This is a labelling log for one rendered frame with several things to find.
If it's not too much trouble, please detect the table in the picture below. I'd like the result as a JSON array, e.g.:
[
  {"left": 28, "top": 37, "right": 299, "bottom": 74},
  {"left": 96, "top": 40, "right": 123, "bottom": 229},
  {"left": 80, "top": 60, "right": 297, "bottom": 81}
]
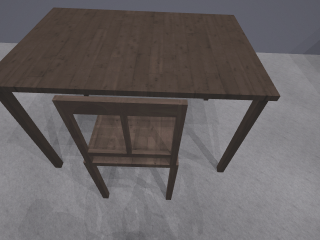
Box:
[{"left": 0, "top": 7, "right": 280, "bottom": 173}]

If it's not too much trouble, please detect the chair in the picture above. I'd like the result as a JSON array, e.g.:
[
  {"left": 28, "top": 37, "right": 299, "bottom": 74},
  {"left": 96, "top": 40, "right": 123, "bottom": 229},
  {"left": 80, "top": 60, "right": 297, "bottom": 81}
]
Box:
[{"left": 52, "top": 95, "right": 188, "bottom": 200}]

